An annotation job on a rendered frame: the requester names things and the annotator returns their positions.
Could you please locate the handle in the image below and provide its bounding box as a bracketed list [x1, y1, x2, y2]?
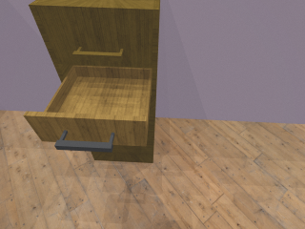
[72, 51, 123, 62]
[54, 130, 115, 153]

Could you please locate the drawer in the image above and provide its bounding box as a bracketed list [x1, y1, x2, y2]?
[23, 65, 153, 147]

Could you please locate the cabinet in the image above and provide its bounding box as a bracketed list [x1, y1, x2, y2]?
[29, 0, 160, 163]

